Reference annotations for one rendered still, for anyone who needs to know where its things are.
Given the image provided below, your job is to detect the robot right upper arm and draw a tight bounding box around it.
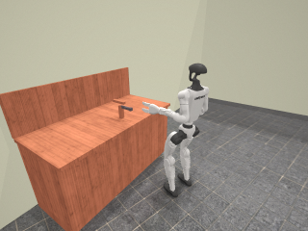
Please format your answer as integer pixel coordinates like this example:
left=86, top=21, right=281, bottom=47
left=201, top=86, right=209, bottom=114

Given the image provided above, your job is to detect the robot left foot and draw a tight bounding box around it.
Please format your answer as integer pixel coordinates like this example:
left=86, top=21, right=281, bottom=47
left=163, top=183, right=178, bottom=198

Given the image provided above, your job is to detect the robot left upper arm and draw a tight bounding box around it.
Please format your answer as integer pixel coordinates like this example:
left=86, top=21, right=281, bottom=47
left=177, top=89, right=191, bottom=124

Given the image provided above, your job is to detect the left robot hand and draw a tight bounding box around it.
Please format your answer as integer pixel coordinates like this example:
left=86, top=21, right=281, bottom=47
left=142, top=102, right=159, bottom=115

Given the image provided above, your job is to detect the counter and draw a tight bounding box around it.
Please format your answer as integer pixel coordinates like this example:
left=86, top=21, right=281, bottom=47
left=0, top=67, right=170, bottom=231

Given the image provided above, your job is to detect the robot left forearm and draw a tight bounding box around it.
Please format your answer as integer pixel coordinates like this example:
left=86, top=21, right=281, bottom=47
left=158, top=107, right=187, bottom=123

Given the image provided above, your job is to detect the tap lever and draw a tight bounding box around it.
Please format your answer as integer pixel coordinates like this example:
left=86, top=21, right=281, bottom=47
left=120, top=105, right=133, bottom=112

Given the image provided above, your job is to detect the right robot thigh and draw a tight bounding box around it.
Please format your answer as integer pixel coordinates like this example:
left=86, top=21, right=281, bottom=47
left=179, top=125, right=200, bottom=158

